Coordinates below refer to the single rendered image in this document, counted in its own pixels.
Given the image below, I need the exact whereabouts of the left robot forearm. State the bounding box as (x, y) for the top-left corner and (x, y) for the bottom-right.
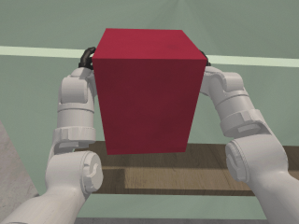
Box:
(44, 67), (97, 186)

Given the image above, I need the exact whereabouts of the robot right hand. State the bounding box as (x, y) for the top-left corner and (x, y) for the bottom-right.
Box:
(200, 50), (211, 66)

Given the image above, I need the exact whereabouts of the robot left upper arm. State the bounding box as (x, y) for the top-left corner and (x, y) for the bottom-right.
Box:
(0, 150), (104, 224)

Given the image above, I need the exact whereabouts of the robot right upper arm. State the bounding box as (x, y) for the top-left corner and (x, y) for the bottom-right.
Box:
(225, 133), (299, 224)

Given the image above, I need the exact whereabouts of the table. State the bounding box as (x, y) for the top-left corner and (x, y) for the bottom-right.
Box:
(74, 141), (299, 197)

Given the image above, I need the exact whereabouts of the right robot forearm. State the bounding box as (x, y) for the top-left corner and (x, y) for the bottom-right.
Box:
(199, 66), (289, 170)

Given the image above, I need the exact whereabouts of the carton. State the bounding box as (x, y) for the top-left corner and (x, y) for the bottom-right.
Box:
(92, 28), (207, 155)

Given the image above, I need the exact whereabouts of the robot left hand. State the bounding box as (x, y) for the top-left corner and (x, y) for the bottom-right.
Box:
(78, 47), (96, 70)

